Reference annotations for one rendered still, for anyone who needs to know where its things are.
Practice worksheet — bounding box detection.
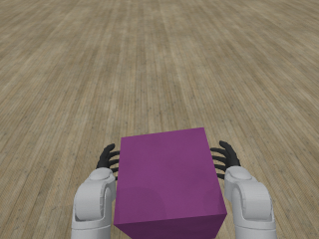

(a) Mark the left robot forearm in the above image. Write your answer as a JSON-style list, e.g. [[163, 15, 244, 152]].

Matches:
[[71, 167, 117, 239]]

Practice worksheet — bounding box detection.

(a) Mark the right robot forearm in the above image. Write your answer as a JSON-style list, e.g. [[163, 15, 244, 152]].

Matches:
[[224, 165, 277, 239]]

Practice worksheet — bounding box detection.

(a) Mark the carton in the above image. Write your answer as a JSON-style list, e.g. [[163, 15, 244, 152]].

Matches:
[[114, 127, 227, 239]]

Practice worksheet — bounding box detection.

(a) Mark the left robot hand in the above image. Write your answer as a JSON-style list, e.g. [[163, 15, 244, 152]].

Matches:
[[96, 143, 120, 181]]

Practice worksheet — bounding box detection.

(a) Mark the right robot hand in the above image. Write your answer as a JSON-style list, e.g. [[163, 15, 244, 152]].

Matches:
[[210, 140, 241, 180]]

